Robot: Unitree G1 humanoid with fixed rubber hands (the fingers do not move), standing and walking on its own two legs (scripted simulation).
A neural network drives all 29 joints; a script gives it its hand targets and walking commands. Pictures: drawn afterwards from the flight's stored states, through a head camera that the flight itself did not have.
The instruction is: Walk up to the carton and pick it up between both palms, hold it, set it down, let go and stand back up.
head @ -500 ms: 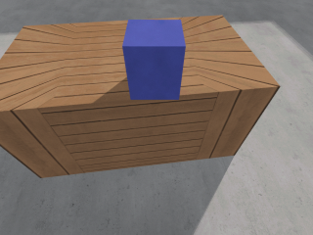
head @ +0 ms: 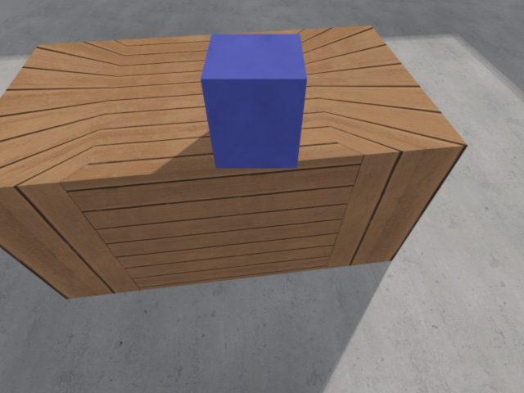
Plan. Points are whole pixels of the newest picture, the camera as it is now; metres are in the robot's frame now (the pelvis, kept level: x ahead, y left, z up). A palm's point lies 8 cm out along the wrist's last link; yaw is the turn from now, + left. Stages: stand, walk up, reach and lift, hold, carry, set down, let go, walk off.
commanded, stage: stand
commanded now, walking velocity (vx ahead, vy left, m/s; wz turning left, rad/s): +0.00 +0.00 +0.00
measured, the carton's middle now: (255, 103) +0.73 +0.05 +0.02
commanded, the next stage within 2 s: walk up in 0.14 s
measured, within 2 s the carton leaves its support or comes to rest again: neither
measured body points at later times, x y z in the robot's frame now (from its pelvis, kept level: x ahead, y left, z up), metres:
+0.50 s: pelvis +0.03 +0.01 +0.00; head +0.03 +0.01 +0.45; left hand -0.02 +0.22 -0.15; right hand +0.07 -0.21 -0.15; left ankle +0.03 +0.13 -0.70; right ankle -0.01 -0.10 -0.74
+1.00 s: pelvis +0.17 +0.07 -0.01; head +0.17 +0.05 +0.44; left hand +0.31 +0.27 -0.12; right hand +0.15 -0.16 -0.16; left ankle +0.12 +0.15 -0.74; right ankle +0.28 -0.04 -0.72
